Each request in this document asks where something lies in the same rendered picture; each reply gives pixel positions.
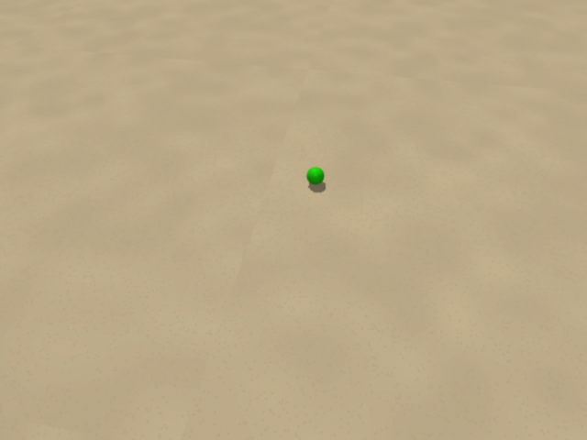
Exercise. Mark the ball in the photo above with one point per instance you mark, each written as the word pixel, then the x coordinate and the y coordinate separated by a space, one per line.
pixel 315 175

